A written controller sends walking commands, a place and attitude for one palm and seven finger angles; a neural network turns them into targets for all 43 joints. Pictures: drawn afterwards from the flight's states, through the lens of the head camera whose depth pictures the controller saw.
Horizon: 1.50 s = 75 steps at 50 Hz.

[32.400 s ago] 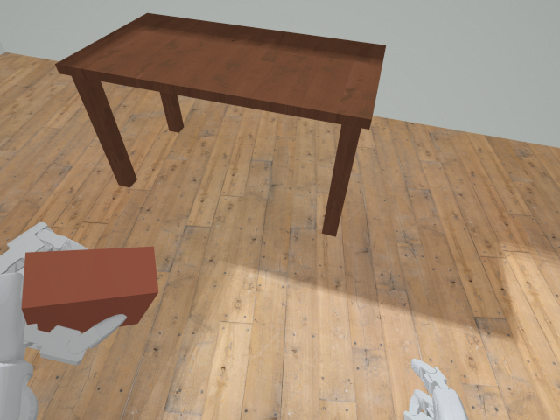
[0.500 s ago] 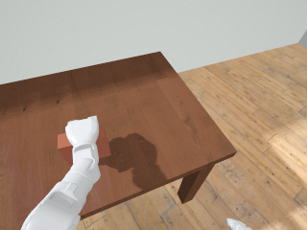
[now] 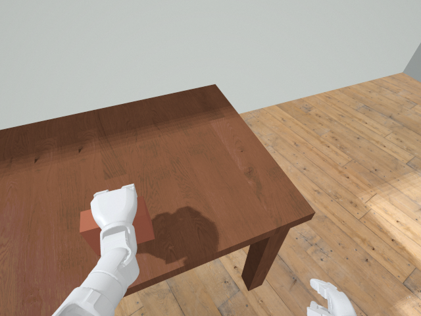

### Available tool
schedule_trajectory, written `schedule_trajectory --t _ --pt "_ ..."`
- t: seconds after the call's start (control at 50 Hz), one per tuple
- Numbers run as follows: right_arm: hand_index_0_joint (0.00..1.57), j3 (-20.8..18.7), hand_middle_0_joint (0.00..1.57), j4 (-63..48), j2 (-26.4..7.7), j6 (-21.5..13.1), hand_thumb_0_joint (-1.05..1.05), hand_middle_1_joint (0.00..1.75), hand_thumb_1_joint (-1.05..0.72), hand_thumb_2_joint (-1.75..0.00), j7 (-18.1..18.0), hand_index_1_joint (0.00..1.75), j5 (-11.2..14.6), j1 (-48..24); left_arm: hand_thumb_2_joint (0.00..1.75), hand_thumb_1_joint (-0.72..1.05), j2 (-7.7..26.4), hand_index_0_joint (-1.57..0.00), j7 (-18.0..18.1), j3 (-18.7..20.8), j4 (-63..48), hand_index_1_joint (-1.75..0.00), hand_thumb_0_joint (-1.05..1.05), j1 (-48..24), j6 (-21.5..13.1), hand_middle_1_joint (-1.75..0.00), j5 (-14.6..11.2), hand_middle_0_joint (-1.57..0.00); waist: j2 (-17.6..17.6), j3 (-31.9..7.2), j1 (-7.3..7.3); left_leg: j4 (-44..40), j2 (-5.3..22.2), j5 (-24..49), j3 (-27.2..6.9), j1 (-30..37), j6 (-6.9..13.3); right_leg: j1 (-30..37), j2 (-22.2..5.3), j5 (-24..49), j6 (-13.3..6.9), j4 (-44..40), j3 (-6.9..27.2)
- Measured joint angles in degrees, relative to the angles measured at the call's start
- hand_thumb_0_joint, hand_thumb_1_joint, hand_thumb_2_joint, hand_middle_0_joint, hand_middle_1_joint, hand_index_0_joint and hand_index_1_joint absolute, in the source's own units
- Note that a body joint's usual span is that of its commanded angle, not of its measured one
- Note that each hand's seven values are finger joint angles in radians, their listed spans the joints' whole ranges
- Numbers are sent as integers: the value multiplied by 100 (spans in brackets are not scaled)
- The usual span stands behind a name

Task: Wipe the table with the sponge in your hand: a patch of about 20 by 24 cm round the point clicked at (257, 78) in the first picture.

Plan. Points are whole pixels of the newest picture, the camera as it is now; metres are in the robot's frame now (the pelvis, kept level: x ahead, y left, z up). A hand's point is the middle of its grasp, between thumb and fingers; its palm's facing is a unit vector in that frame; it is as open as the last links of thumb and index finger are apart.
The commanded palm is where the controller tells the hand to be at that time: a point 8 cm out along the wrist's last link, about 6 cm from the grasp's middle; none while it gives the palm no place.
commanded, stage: wipe back along the middle lane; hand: left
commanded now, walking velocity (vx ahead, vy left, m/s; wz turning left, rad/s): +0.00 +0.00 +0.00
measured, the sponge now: (121, 230) +0.31 +0.24 -0.06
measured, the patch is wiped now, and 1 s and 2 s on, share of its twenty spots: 0.75 0.75 0.75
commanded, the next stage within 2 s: slide across to the third lane in 1.24 s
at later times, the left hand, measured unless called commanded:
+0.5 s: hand (126, 231) +0.29 +0.21 -0.03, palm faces -0.08 -0.03 -1.00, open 9.7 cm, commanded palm +0.24 +0.18 +0.00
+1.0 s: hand (127, 235) +0.28 +0.21 -0.03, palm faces -0.07 -0.03 -1.00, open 9.6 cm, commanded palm +0.24 +0.18 +0.00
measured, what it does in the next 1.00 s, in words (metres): stands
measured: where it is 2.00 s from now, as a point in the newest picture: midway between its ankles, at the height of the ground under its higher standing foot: outside the picture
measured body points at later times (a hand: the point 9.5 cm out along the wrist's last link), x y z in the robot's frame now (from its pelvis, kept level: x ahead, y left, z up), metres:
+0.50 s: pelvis +0.00 -0.01 +0.00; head +0.01 -0.03 +0.45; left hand +0.29 +0.21 +0.03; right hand +0.20 -0.23 -0.10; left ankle +0.00 +0.07 -0.72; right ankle -0.03 -0.10 -0.72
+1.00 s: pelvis +0.00 -0.02 +0.00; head +0.00 -0.03 +0.45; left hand +0.28 +0.20 +0.03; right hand +0.20 -0.24 -0.10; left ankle +0.00 +0.07 -0.72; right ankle -0.03 -0.10 -0.72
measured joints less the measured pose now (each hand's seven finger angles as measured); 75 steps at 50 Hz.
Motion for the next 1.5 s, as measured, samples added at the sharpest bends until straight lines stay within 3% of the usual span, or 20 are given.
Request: schedule_trajectory --t 0.52,1.36,1.5 --pt "20 17 20 -47 17 -59 1 30 -91 -90 37 30 21 -114 109 -44 -43 -71 -117 -137 -749 -148 1 715 35 -147 98 -69 38 -10 165 -1 23 -53 11 133 -93 56 26 -113 -105 146 12" --pt "20 8 20 -61 -1 -73 1 30 -91 -90 -42 30 30 -72 109 -44 -77 -72 -61 -76 -755 -147 3 763 48 -147 92 -70 13 -4 114 38 57 12 66 68 -106 -45 55 -44 -110 226 59" --pt "20 -39 20 -69 -13 -103 1 30 -91 -90 -25 30 35 -100 109 -45 -78 -73 -116 -216 -706 -146 2 654 132 -146 28 -70 42 37 120 40 39 21 22 89 -97 2 40 -40 -103 199 17"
